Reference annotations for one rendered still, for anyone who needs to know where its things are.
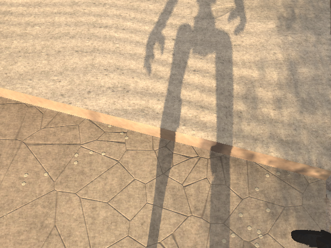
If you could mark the right robot hand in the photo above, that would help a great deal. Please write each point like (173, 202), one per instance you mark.
(319, 239)

